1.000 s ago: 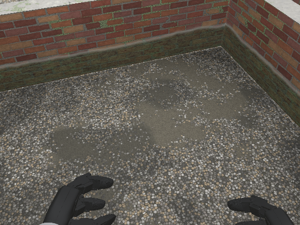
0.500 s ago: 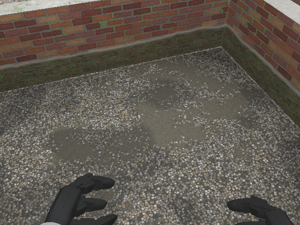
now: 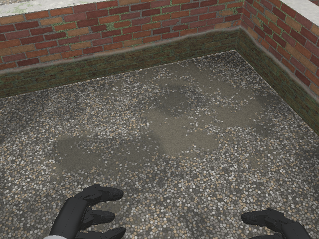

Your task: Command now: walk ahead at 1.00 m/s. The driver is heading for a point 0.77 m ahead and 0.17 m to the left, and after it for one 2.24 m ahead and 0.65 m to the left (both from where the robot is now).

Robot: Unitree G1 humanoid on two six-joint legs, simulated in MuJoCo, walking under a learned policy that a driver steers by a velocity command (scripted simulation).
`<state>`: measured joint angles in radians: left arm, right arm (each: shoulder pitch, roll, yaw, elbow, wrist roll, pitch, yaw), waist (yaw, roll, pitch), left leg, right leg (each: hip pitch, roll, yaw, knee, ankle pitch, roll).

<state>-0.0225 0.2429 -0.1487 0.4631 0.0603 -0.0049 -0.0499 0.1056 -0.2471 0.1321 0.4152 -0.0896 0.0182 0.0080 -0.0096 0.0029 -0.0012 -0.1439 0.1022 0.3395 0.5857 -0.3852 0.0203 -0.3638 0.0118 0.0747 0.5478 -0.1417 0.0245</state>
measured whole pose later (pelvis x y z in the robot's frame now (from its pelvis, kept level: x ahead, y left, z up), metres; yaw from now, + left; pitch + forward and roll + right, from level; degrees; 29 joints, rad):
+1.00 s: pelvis +0.00 -0.01 +0.00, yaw +0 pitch -2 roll +0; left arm -0.04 0.24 -0.15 0.47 0.06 0.00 -0.05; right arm 0.11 -0.24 0.13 0.40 -0.09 0.02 0.01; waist -0.01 0.01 -0.01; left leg -0.15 0.10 0.31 0.58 -0.38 0.01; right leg -0.36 0.02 0.07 0.54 -0.14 0.02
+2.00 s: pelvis +0.01 -0.01 +0.00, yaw +1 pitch -2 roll +0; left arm -0.05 0.24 -0.16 0.47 0.07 0.00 -0.06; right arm 0.11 -0.24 0.14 0.38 -0.09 0.02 0.01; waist -0.01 0.01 -0.02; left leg -0.15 0.10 0.28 0.57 -0.38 0.00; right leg -0.37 0.02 0.07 0.53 -0.14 0.01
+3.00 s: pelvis +0.02 +0.00 +0.01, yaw +1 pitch -2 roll +1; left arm 0.10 0.21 -0.12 0.63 0.03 0.05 -0.04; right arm 0.29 -0.23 0.10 0.55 -0.04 0.05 0.02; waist -0.02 -0.02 -0.04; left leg -0.05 0.04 0.26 0.38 -0.30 0.02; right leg -0.28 0.00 0.10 0.39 -0.08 0.03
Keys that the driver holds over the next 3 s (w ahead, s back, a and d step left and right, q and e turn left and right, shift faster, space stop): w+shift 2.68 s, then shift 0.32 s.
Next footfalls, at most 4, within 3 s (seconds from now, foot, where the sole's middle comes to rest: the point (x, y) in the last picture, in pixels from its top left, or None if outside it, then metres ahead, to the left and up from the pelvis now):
none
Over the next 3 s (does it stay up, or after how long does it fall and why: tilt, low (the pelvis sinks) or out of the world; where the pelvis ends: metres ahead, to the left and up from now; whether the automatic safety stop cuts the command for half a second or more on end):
stays up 0.02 0.00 0.01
